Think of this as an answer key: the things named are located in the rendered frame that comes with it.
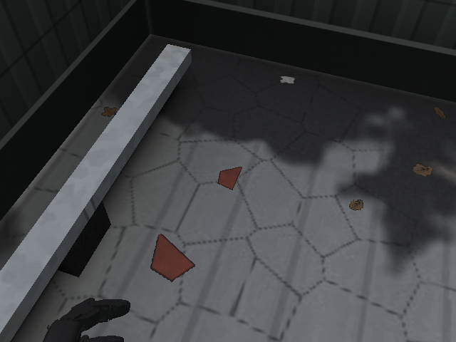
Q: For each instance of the robot left hand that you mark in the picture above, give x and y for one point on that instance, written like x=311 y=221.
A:
x=84 y=316

